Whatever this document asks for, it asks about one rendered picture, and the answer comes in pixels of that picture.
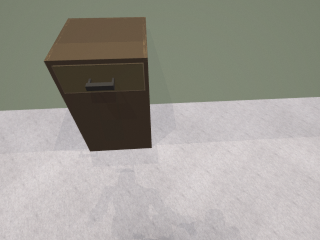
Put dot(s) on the handle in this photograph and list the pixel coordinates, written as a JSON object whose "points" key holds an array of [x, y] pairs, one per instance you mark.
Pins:
{"points": [[100, 86]]}

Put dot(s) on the drawer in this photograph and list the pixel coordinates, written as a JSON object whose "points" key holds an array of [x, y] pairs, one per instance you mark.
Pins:
{"points": [[127, 76]]}

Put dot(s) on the cabinet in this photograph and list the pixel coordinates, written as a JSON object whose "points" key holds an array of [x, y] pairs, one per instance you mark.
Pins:
{"points": [[107, 120]]}

